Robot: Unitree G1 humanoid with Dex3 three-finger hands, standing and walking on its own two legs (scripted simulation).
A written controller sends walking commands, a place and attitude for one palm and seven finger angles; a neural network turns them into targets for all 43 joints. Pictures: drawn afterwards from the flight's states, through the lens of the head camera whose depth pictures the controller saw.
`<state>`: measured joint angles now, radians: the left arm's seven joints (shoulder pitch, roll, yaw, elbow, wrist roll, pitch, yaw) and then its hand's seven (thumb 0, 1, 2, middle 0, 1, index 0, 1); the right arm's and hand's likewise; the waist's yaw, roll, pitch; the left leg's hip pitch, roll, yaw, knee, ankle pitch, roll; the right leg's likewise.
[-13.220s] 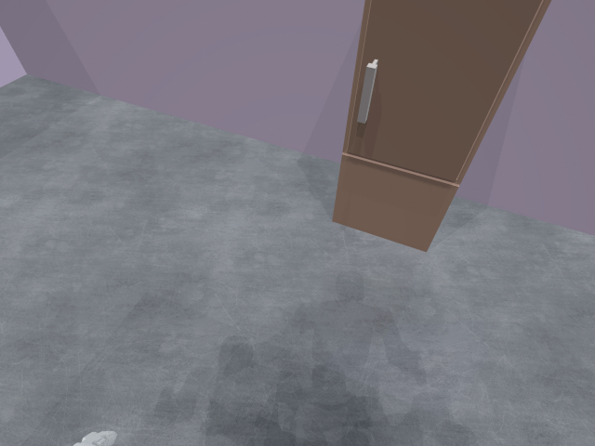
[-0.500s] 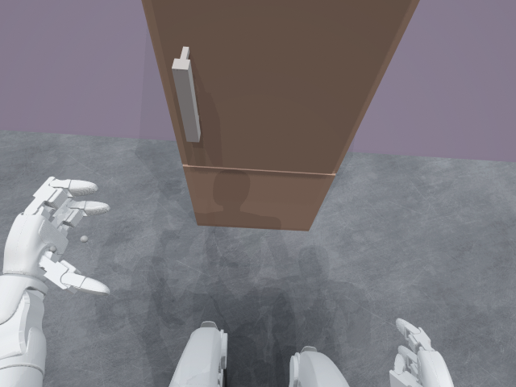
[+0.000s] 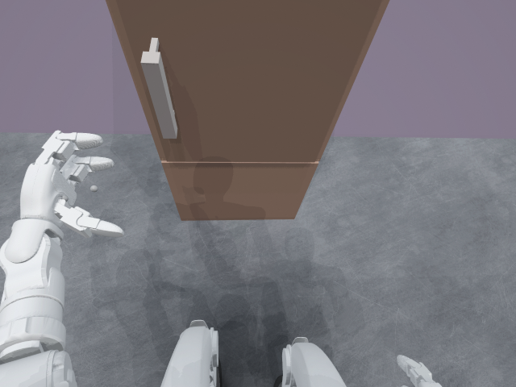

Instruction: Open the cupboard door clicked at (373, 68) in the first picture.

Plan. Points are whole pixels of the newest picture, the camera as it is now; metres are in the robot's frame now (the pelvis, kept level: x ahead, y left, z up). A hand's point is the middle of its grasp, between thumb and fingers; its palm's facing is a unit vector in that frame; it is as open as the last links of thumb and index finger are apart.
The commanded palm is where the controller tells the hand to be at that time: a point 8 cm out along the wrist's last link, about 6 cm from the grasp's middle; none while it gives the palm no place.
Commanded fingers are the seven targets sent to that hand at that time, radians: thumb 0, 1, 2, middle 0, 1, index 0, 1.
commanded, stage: move the hooked fingers beside the handle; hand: left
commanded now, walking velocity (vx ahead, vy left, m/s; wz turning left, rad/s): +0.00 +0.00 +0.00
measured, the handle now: (163, 92) +0.60 +0.19 +0.03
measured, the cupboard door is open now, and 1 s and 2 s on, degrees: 0 0 0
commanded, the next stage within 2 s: slide the fingers in behind the handle in 1.72 s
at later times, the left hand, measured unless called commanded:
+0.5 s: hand (111, 144) +0.48 +0.25 +0.03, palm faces +0.07 -1.00 -0.01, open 14.0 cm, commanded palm +0.47 +0.29 +0.03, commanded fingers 0.00 -0.50 0.30 -0.30 -1.20 -0.30 -1.20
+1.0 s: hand (125, 107) +0.56 +0.25 +0.03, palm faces +0.06 -1.00 -0.02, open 14.0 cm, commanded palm +0.54 +0.26 +0.03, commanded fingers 0.00 -0.50 0.30 -0.30 -1.20 -0.30 -1.20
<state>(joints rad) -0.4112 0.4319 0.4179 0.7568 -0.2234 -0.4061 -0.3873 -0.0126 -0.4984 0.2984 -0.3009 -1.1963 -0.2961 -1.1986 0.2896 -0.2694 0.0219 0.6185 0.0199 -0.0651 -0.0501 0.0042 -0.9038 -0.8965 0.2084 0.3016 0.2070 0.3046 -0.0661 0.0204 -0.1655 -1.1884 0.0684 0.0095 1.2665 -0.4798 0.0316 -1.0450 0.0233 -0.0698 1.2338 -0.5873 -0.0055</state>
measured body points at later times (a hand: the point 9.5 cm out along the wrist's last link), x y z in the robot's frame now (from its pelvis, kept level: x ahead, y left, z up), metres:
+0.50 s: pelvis -0.01 +0.00 -0.02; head +0.15 +0.03 +0.40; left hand +0.47 +0.31 +0.03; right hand +0.04 -0.28 -0.13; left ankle +0.06 +0.10 -0.62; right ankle +0.00 -0.12 -0.62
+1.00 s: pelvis -0.01 +0.00 -0.04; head +0.19 +0.04 +0.37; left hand +0.55 +0.30 +0.03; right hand -0.02 -0.27 -0.13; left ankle +0.06 +0.10 -0.62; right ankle +0.00 -0.12 -0.62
